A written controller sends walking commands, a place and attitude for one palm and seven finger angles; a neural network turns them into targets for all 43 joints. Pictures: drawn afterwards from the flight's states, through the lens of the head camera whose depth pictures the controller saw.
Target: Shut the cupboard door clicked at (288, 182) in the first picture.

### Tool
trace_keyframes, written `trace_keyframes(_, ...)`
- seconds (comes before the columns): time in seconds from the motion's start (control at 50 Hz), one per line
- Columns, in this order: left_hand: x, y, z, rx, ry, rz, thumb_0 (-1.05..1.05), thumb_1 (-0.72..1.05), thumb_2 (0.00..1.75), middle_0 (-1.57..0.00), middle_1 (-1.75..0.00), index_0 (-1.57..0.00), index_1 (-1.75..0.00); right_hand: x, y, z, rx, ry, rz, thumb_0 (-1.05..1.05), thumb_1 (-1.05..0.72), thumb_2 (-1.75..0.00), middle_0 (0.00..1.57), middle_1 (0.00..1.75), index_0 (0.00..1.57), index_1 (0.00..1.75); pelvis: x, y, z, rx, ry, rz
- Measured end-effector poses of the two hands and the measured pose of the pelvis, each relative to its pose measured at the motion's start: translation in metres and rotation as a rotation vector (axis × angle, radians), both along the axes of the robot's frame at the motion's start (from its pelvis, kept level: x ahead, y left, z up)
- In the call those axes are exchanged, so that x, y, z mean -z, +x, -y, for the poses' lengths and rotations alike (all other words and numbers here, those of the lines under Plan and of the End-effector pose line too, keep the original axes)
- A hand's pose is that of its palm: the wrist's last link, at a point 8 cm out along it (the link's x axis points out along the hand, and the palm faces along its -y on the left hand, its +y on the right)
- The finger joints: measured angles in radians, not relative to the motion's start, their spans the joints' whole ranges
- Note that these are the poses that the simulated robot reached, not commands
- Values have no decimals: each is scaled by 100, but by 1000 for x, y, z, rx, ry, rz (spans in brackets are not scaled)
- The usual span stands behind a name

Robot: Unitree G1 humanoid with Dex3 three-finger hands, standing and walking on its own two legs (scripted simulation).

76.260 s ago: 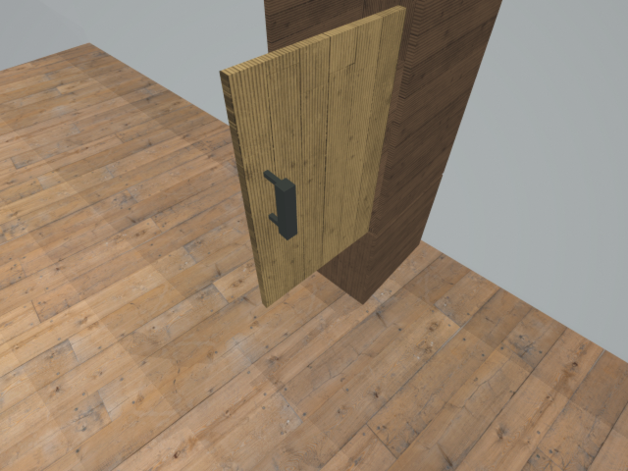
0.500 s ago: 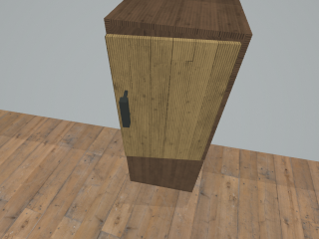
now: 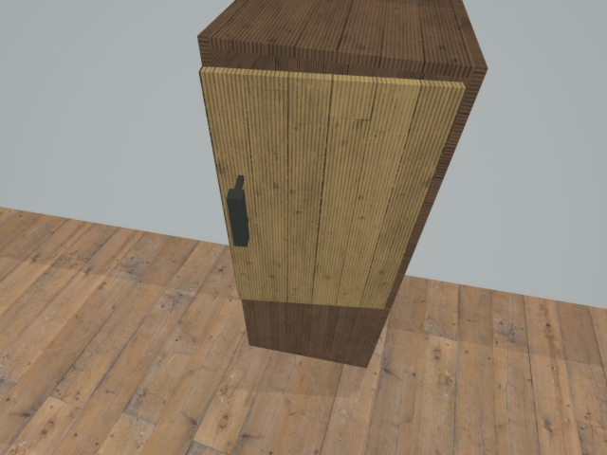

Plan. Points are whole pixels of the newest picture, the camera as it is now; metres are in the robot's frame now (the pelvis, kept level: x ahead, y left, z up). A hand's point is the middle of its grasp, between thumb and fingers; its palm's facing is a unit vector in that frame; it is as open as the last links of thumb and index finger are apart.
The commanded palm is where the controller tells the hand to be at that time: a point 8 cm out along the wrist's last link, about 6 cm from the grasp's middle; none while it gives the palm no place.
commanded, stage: look again from close up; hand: left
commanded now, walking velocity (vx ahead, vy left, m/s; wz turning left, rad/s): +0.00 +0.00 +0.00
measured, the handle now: (240, 210) +0.52 +0.15 +0.00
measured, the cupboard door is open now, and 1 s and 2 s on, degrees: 7 7 7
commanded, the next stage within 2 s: shuffle to correct the standing spot in 0.18 s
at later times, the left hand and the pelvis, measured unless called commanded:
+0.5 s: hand out of the picture +0.02 +0.14 -0.18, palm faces +0.01 -0.99 -0.16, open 7.4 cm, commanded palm none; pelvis +0.03 -0.02 +0.00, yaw -1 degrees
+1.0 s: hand out of the picture +0.05 +0.14 -0.17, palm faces +0.03 -0.98 -0.20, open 7.4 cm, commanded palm none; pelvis +0.02 -0.03 +0.00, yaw +0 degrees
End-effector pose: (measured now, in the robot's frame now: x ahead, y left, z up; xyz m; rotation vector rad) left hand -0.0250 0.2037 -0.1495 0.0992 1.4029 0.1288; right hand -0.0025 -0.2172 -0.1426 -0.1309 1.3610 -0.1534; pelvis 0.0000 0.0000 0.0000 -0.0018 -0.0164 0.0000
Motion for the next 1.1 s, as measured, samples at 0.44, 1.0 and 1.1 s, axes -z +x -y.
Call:
trace_keyframes(0.44, -2, 41, 7, 24, 17, 18, 1, 91, 90, -19, -30, -20, -30, 2, 19, 13, 10, 11, -25, 1, -92, -90, 20, 30, 20, 29, -1, 27, 16, 12, 8, 4)
trace_keyframes(1.0, -7, 65, 10, 15, 61, 89, 1, 92, 89, -20, -30, -20, -30, 0, 51, 39, -17, -17, 41, 1, -93, -90, 20, 30, 20, 29, 0, 24, 32, 2, 12, 13)
trace_keyframes(1.1, -8, 62, 6, 18, 55, 99, 1, 91, 89, -20, -30, -20, -30, -2, 40, 35, -27, -15, 29, 1, -93, -90, 20, 30, 20, 29, -2, 20, 28, -2, 8, 11)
